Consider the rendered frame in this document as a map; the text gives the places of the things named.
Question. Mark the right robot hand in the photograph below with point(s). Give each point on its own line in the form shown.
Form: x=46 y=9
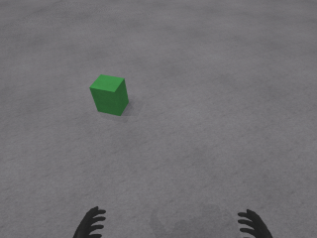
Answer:
x=260 y=231

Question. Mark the left robot hand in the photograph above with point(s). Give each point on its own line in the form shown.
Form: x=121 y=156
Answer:
x=84 y=228

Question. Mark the carton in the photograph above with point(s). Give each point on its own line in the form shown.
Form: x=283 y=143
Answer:
x=110 y=94

